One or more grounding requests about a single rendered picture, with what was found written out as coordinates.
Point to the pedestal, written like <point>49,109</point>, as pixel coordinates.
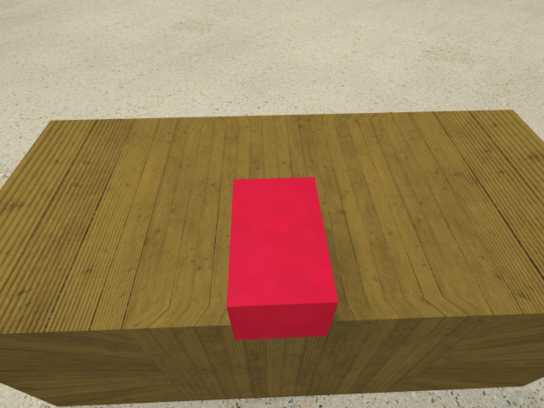
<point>115,249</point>

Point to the carton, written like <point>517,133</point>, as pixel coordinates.
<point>280,281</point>

